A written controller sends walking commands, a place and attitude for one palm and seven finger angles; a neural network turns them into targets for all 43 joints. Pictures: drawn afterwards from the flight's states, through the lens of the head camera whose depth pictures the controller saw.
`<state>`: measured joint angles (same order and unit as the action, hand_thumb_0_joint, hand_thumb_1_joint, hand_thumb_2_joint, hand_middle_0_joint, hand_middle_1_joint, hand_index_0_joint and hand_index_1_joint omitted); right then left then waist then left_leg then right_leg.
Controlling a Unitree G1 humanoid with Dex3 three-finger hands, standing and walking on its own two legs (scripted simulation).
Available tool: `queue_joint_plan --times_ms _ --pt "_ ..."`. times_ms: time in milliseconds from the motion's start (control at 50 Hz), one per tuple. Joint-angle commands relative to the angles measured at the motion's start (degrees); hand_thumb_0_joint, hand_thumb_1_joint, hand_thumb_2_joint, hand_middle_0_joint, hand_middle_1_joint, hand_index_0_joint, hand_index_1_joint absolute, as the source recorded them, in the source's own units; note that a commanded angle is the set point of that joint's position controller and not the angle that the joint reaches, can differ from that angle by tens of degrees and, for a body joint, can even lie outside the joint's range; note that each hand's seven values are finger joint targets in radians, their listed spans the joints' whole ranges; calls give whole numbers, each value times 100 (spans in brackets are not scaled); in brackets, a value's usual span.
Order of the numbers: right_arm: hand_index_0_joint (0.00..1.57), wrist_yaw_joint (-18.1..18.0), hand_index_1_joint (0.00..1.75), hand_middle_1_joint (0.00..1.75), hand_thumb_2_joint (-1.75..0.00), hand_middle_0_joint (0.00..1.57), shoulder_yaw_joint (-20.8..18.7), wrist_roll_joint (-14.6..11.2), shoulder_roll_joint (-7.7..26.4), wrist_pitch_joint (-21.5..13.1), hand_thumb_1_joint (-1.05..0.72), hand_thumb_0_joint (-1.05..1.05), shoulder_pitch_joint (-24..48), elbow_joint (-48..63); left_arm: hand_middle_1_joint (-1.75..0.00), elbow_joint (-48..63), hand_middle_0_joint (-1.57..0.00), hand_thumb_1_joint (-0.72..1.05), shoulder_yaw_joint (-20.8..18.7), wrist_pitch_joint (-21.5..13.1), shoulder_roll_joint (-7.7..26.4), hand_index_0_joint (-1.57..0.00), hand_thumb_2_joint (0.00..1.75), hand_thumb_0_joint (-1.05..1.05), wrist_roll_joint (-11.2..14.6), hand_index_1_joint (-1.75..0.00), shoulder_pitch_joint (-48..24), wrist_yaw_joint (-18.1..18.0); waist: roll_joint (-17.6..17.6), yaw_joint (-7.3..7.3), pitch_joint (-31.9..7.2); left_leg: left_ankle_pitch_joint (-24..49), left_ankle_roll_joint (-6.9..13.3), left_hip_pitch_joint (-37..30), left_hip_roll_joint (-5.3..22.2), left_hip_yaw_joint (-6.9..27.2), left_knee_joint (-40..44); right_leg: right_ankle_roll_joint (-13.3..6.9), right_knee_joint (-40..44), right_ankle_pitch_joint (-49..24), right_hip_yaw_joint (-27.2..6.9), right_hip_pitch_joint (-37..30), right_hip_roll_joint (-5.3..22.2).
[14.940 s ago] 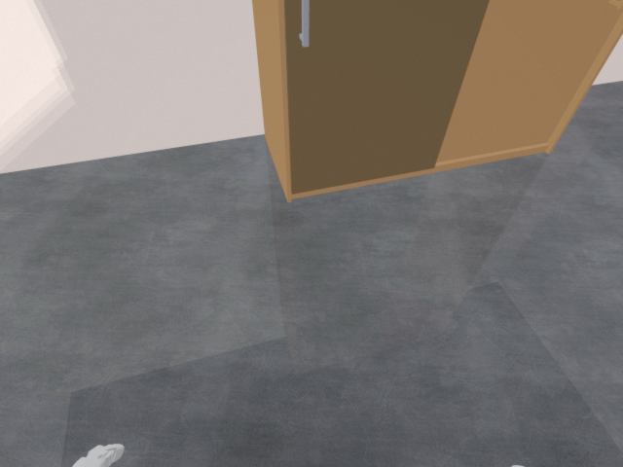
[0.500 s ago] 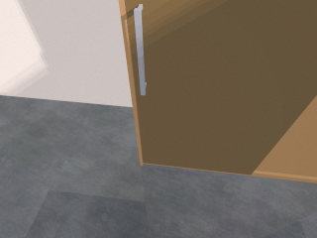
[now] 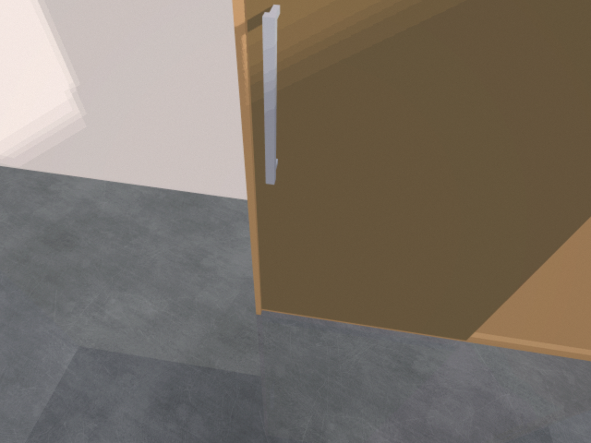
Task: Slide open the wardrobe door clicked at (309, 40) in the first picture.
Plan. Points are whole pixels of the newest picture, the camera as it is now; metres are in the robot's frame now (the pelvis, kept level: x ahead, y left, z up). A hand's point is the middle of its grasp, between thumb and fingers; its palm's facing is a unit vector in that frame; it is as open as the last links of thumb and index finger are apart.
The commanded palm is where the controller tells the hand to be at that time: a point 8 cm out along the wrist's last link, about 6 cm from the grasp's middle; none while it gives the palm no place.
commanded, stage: shuffle to correct the standing spot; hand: left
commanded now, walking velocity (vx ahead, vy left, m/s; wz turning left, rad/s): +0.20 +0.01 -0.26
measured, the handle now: (272, 107) +0.63 +0.10 +0.13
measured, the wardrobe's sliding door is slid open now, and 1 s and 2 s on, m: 0.00 0.00 0.00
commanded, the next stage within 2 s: come to a stop and stand still in 0.36 s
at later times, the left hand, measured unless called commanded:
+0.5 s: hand (222, 369) +0.27 +0.15 -0.18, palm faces -0.05 -0.97 -0.23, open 7.3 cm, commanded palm none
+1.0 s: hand (203, 395) +0.22 +0.17 -0.18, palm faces +0.03 -0.97 -0.22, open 7.4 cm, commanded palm none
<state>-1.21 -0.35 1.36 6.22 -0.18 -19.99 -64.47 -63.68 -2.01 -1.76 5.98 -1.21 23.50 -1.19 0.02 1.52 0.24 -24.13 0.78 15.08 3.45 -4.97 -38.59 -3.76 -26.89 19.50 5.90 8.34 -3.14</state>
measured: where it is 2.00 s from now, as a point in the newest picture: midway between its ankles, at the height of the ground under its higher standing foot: outside the picture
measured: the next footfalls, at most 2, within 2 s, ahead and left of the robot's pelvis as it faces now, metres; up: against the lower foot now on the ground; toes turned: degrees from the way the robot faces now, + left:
right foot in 0.46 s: +0.26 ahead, -0.13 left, +0.00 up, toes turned -12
left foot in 0.82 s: +0.28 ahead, +0.08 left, +0.00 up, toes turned -1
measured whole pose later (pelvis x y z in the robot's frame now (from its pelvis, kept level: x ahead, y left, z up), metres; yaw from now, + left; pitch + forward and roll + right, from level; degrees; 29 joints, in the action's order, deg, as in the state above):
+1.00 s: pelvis +0.18 -0.02 +0.00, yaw -3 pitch +0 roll +0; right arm -1.8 -1.1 1.5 7.4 0.6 -5.7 -54.2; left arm -57.5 -3.6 2.7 11.3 -1.1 13.1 -1.8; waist -1.9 2.4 4.7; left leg -11.1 1.7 18.5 1.7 -5.8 -29.8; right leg 1.6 -59.7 27.5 0.8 23.4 0.8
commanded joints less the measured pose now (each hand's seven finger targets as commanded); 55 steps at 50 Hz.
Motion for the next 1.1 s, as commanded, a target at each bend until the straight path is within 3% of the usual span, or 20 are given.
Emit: queue_joint_plan --times_ms 0,40,60,100,160,320,380,400,440,480,520,560,660,760,800,840,920,1040,1060,1080 --pt "20 1 30 30 -90 20 -69 -28 224 -284 -90 0 -656 190 -30 139 -20 90 -172 -53 562 -20 90 0 7 -30 253 17 -38 -342 491 603 91 -647 47 -19 1352 -554 282 -72 -1325 952 1236" --pt "20 -94 30 30 -90 20 -246 50 946 -302 -90 0 -1653 -62 -30 390 -20 90 -77 -80 187 -20 90 0 -5 -30 -160 92 1818 -679 456 733 973 -1810 1859 2192 2457 -21 -2293 924 8 2668 164" --pt "20 -130 30 30 -90 20 -185 58 858 -296 -90 0 -1790 -148 -30 509 -20 90 -81 -68 309 -20 90 0 -61 -30 -576 64 1468 -754 898 1330 1206 -1623 2173 2515 2712 -34 -3388 1244 -269 3166 329" --pt "20 -139 30 30 -90 20 -71 35 556 -365 -90 0 -1381 -40 -30 455 -20 90 -99 -83 237 -20 90 0 -47 -30 -638 105 156 -455 1012 2667 1253 -1298 2019 1882 2550 32 -4103 551 -526 3321 720" --pt "20 -176 30 30 -90 20 -6 27 498 -500 -90 0 -1218 -31 -30 431 -20 90 -92 -20 87 -20 90 0 -46 -30 -613 168 426 -259 665 4256 978 -1470 1479 777 2378 177 -4039 68 -358 3168 770" --pt "20 -134 30 30 -90 20 -108 62 685 -389 -90 0 -1242 -166 -30 800 -20 90 -63 36 219 -20 90 0 -12 -30 -1586 226 819 -329 713 4469 687 -1285 1101 -25 2112 143 -1578 -456 321 2129 577" --pt "20 -95 30 30 -90 20 -173 -5 825 -336 -90 0 -1058 -154 -30 519 -20 90 -144 -56 528 -20 90 0 -30 -30 -615 194 380 175 130 4591 475 -944 972 -149 931 89 -557 -1145 491 267 308" --pt "20 -47 30 30 -90 20 -178 -52 771 -350 -90 0 -1031 -122 -30 339 -20 90 -224 -121 809 -20 90 0 -41 -30 24 156 54 474 -254 3923 307 -308 763 -259 65 -6 -434 -1484 172 -923 560" --pt "20 -5 30 30 -90 20 -129 -136 340 -298 -90 0 -1216 154 -30 202 -20 90 -416 -127 1717 -20 90 0 44 -30 768 35 -1479 496 -1072 -1139 -13 1501 -271 -237 -3322 -1118 633 -2648 -2988 -2125 3083" --pt "20 -6 30 30 -90 20 -189 -80 291 -177 -90 0 -564 257 -30 465 -20 90 -340 -72 1324 -20 90 0 63 -30 -300 -13 -1029 275 -50 -667 -23 1665 249 370 -3820 -992 1154 -1139 -2616 -214 2885" --pt "20 -24 30 30 -90 20 -135 -45 152 -38 -90 0 -540 158 -30 651 -20 90 -157 -64 824 -20 90 0 10 -30 -1079 -82 -426 -159 394 -205 -138 859 439 460 -2746 -670 1276 -1914 -1385 1305 2463" --pt "20 -27 30 30 -90 20 -107 -92 -40 74 -90 0 -748 67 -30 705 -20 90 -180 -41 964 -20 90 0 -48 -30 -1259 -128 -389 -296 67 -174 -244 352 242 235 -1611 -635 900 -3149 -772 1315 2192" --pt "20 -8 30 30 -90 20 -231 -48 229 173 -90 0 -172 492 -30 779 -20 90 -307 106 1165 -20 90 0 -52 -30 -1045 -123 -641 -61 -100 198 -385 562 -74 90 -786 -704 574 -3438 -909 710 2175" --pt "20 -22 30 30 -90 20 -333 -53 520 122 -90 0 -34 694 -30 879 -20 90 -330 224 1195 -20 90 0 -8 -30 -1166 -102 -551 -261 -250 1594 -315 -471 13 78 1065 -288 -255 -2866 -697 837 1852" --pt "20 -41 30 30 -90 20 -416 24 1220 70 -90 0 251 980 -30 991 -20 90 -238 321 729 -20 90 0 52 -30 -917 -76 1495 -160 -125 4101 589 -318 1739 1694 1917 411 -1581 451 67 1359 700" --pt "20 -111 30 30 -90 20 -379 37 1239 51 -90 0 730 1179 -30 979 -20 90 -237 400 788 -20 90 0 3 -30 -953 -108 1342 -127 -19 3802 1083 383 1893 1872 2204 415 -3298 1453 -596 1305 501" --pt "20 -121 30 30 -90 20 -319 5 1081 21 -90 0 1018 1258 -30 805 -20 90 -242 365 737 -20 90 0 2 -30 -597 -73 644 -55 -295 3592 923 -342 1381 1115 1918 556 -3792 713 -733 1730 507" --pt "20 -64 30 30 -90 20 -408 3 1152 59 -90 0 665 1002 -30 837 -20 90 -76 286 586 -20 90 0 -8 -30 -718 -45 813 -313 -370 2864 893 -732 1358 1264 1988 574 -1428 997 -333 1103 596" --pt "20 -69 30 30 -90 20 -543 -75 1680 -3 -90 0 1115 1205 -30 609 -20 90 18 205 804 -20 90 0 12 -30 114 -183 391 107 -685 4018 503 -1141 1219 847 441 367 -131 63 -845 1339 700" --pt "20 57 30 30 -90 20 -428 -101 1008 45 -90 0 925 1483 -30 938 -20 90 -32 140 1032 -20 90 0 -57 -30 -103 -179 -647 -66 -433 1748 227 364 478 361 124 229 489 -394 -1368 809 908"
